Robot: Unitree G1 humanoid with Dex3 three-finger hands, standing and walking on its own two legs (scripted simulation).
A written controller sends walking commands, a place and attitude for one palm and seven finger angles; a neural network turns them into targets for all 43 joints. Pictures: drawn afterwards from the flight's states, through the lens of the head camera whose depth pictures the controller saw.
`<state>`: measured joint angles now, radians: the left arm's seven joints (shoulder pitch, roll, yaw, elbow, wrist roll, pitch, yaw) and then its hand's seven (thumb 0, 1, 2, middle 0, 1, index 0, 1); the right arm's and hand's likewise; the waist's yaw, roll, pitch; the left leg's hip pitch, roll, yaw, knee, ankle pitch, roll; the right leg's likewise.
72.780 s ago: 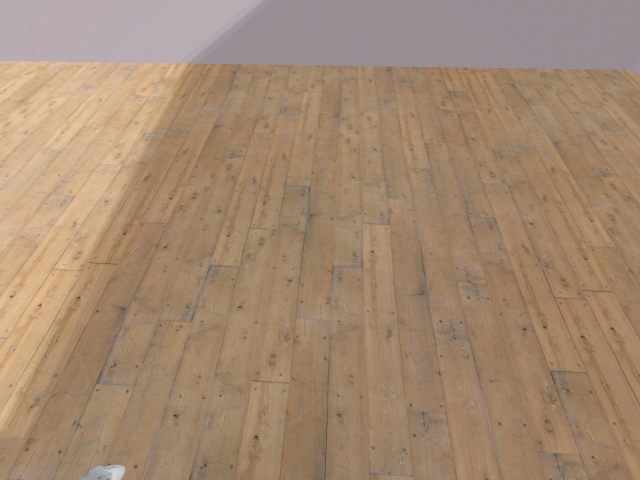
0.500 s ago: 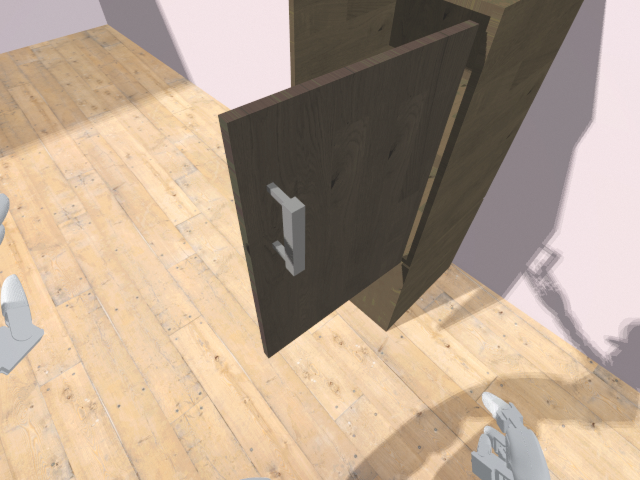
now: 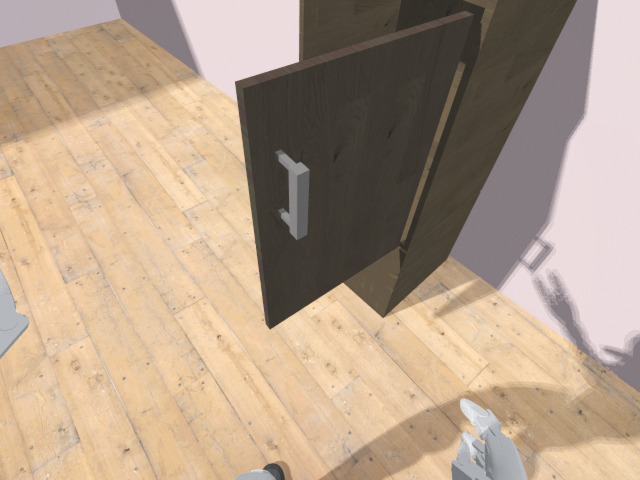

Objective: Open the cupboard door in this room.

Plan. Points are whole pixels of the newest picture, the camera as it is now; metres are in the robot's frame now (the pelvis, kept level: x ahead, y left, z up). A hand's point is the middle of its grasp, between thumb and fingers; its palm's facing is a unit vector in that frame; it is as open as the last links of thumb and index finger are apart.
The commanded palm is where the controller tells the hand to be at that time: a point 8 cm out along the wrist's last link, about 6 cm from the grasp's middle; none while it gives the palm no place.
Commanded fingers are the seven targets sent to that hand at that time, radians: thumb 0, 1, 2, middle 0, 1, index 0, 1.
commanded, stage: step back with the hand held close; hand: left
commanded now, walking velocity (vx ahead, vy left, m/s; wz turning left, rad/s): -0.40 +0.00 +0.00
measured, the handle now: (290, 196) +0.48 +0.09 +0.07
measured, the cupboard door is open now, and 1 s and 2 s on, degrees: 84 84 84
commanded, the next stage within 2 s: stop stepping back and stand still in 0.04 s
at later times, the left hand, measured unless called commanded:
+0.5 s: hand (13, 463) +0.11 +0.23 +0.17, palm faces +0.35 -0.77 -0.53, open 7.4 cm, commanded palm +0.06 +0.27 +0.18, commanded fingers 0.00 0.90 0.90 -0.20 -0.30 -0.20 -0.30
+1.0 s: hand out of the picture +0.08 +0.26 +0.16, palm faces +0.39 -0.79 -0.47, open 7.4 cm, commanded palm +0.03 +0.30 +0.18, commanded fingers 0.00 0.90 0.90 -0.20 -0.30 -0.20 -0.30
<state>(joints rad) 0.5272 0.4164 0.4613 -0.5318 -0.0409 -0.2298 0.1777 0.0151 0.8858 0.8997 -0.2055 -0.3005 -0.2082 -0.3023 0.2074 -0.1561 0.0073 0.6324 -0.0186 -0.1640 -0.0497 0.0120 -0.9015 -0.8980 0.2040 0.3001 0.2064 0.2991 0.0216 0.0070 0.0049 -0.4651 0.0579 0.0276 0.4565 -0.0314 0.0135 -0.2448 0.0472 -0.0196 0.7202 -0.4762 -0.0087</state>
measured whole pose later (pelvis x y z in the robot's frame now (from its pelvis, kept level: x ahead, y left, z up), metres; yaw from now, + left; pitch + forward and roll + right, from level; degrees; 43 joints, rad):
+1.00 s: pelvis -0.12 +0.00 +0.01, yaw -2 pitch -1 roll +0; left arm 0.54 0.39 0.39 -0.42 -0.02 -0.21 0.15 0.01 0.88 0.90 -0.21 -0.30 -0.21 -0.30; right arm 0.22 -0.19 0.02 0.63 -0.01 -0.16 -0.06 0.01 -0.90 -0.90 0.20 0.30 0.21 0.30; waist 0.00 0.00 0.02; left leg -0.25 0.03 0.06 0.48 -0.22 0.00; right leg -0.25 0.00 -0.04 0.48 -0.22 -0.01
